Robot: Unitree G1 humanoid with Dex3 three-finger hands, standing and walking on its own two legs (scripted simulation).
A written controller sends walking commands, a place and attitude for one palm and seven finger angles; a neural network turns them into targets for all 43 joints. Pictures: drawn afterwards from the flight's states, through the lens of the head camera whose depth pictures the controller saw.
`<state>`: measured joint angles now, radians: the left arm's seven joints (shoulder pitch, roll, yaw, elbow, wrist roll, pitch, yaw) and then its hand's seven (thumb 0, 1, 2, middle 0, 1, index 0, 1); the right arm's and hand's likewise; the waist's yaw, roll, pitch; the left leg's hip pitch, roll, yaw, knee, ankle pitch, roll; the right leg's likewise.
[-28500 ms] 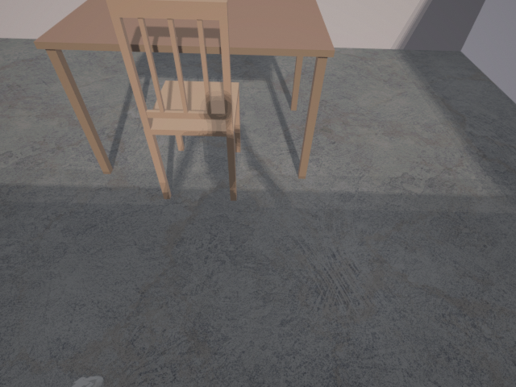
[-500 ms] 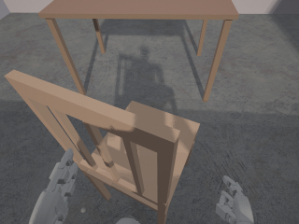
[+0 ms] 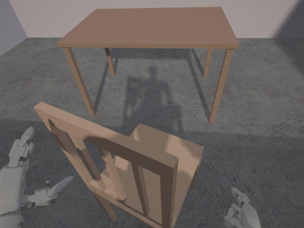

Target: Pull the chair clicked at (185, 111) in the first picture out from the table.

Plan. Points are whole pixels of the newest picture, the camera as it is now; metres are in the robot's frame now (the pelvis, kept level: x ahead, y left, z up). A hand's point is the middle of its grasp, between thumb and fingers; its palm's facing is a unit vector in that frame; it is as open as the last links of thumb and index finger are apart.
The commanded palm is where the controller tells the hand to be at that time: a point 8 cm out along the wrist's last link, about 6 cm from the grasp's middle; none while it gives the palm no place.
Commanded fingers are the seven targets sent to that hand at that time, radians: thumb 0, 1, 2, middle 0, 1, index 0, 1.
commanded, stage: draw the hand back to the body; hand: left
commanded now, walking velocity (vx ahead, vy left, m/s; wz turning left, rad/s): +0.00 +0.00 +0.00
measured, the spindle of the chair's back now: (115, 177) +0.28 +0.16 -0.05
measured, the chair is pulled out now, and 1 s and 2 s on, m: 0.75 0.75 0.75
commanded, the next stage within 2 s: step back with the hand held close in 0.60 s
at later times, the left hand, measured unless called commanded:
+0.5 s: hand (42, 157) +0.21 +0.25 +0.16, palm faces +0.42 -0.80 -0.43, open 7.5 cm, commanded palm +0.16 +0.30 +0.19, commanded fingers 0.00 0.90 0.90 -0.20 -0.30 -0.20 -0.30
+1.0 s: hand (43, 164) +0.20 +0.24 +0.16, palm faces +0.31 -0.79 -0.53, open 7.4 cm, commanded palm +0.14 +0.29 +0.19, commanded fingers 0.00 0.90 0.90 -0.20 -0.30 -0.20 -0.30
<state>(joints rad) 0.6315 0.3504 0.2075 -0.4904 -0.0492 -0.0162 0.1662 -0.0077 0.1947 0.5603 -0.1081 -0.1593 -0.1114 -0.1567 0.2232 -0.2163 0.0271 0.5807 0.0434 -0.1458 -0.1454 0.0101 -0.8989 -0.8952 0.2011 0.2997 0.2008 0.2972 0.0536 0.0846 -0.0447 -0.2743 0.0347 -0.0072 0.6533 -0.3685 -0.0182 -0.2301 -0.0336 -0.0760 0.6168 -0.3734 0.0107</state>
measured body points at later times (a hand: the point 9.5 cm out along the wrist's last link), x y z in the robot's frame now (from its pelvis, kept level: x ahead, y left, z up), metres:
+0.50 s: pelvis +0.01 -0.01 +0.01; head +0.00 -0.03 +0.46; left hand +0.18 +0.29 +0.18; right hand +0.19 -0.24 -0.08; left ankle -0.01 +0.13 -0.72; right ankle -0.03 -0.12 -0.72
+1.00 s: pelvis -0.02 +0.00 +0.01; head +0.02 -0.03 +0.46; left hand +0.17 +0.28 +0.19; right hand +0.16 -0.25 -0.08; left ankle -0.01 +0.13 -0.72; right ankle -0.03 -0.12 -0.72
